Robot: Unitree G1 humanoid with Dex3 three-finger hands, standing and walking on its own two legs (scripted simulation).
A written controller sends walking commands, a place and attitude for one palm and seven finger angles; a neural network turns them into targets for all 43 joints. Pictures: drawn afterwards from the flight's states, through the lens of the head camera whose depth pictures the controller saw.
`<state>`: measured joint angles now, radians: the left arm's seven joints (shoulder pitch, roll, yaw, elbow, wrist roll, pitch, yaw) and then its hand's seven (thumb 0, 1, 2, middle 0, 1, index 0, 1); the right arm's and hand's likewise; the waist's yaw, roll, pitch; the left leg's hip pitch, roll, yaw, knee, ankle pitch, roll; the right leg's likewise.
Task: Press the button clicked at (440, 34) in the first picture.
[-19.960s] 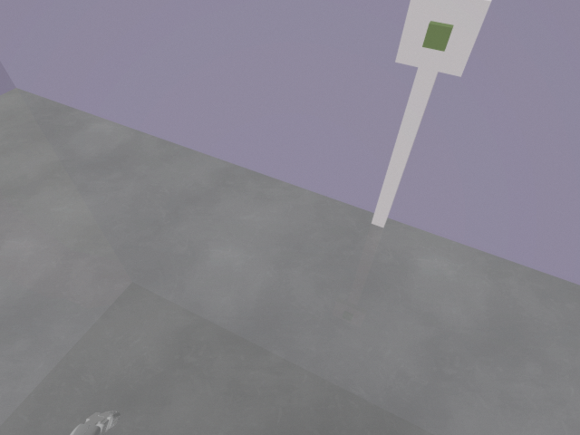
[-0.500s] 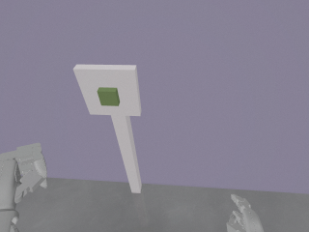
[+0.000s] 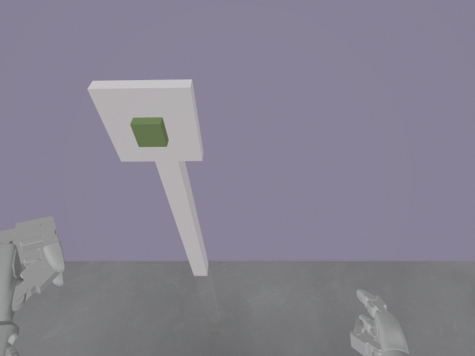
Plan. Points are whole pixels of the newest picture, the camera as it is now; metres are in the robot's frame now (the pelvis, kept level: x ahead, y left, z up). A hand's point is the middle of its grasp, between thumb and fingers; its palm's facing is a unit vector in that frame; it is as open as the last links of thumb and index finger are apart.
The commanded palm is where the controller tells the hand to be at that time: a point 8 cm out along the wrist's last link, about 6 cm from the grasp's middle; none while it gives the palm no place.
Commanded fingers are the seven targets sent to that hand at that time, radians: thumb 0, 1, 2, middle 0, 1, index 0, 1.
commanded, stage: step back with the hand held close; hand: left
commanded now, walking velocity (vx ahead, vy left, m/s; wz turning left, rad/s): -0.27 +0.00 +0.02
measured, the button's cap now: (150, 131) +0.52 +0.23 +0.08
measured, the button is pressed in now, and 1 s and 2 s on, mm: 0 0 0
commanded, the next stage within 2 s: stop stepping back and stand still in 0.98 s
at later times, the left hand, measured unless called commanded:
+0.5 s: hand out of the picture +0.11 +0.26 +0.15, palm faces +0.39 -0.80 -0.47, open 3.1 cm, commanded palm +0.04 +0.30 +0.17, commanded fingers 0.00 0.90 0.90 -1.30 -1.50 -1.30 -1.50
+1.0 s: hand out of the picture +0.02 +0.25 +0.17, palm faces +0.36 -0.83 -0.42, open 3.1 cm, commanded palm -0.04 +0.29 +0.17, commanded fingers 0.00 0.90 0.90 -1.30 -1.50 -1.30 -1.50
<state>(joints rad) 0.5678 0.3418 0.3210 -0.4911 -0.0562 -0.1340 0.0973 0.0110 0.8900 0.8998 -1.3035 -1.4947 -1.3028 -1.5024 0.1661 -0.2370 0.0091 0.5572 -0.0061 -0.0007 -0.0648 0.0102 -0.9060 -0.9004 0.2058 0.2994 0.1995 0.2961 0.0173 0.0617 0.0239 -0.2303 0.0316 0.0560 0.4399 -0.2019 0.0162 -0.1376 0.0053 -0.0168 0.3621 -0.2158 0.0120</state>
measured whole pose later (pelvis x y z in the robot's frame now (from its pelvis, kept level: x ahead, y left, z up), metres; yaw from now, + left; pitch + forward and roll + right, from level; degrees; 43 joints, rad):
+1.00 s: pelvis -0.17 +0.02 -0.02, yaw -1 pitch +4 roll -3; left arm 0.60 0.44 0.41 -0.68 -0.07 -0.28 0.14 0.01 0.89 0.90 -1.31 -1.50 -1.31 -1.50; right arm 0.18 -0.14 0.02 0.61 -0.03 -0.14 -0.02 0.01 -0.90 -0.90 0.21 0.30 0.20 0.30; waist 0.02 -0.02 -0.03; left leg -0.56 0.05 0.07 0.37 0.06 0.01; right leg -0.11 0.06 -0.06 0.49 -0.52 -0.04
